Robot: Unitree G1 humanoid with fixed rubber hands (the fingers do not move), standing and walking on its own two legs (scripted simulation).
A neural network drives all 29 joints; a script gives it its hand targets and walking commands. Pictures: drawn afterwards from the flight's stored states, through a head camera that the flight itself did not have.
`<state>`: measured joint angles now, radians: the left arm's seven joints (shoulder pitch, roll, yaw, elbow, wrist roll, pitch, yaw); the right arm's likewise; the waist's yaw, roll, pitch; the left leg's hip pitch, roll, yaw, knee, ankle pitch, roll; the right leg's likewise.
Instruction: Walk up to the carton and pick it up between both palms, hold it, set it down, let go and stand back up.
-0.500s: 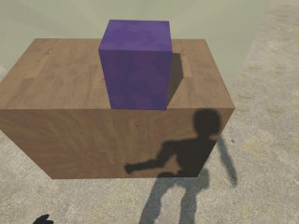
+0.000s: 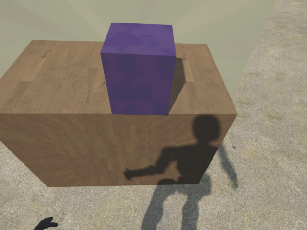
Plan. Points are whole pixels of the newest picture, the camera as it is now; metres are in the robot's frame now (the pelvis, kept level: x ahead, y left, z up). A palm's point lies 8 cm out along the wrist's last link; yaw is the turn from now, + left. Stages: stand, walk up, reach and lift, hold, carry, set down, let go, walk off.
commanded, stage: walk up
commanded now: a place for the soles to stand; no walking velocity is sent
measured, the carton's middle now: (140, 71) +0.64 +0.08 +0.07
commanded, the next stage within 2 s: none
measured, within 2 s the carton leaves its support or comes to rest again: neither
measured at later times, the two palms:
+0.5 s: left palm out of the picture +0.12 +0.30 -0.10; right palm out of the picture +0.09 -0.34 -0.09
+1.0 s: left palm out of the picture +0.11 +0.30 -0.10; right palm out of the picture +0.11 -0.33 -0.09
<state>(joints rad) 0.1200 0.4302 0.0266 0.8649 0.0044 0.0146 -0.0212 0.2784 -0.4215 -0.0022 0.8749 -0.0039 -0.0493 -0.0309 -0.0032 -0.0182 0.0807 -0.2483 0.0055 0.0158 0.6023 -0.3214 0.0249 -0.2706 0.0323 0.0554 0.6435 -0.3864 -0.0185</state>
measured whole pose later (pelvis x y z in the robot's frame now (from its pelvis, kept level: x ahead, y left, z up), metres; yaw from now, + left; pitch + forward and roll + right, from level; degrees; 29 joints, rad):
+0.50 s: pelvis +0.00 -0.02 +0.00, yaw -1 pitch -2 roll +0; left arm 0.10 0.43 0.03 0.92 0.01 0.01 -0.02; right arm 0.17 -0.42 0.00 0.88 0.00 -0.05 -0.02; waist 0.00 -0.02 0.08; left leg -0.24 0.02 0.02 0.57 -0.30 -0.01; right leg -0.23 0.01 0.06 0.59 -0.32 0.01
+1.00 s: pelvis +0.01 -0.02 +0.00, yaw -1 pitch -2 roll +0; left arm 0.16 0.43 0.03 0.93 0.02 -0.03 -0.02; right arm 0.16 -0.42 0.00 0.90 0.00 -0.03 0.02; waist 0.00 -0.02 0.08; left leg -0.27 0.01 0.02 0.71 -0.46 0.02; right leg -0.20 0.00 0.07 0.58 -0.34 0.00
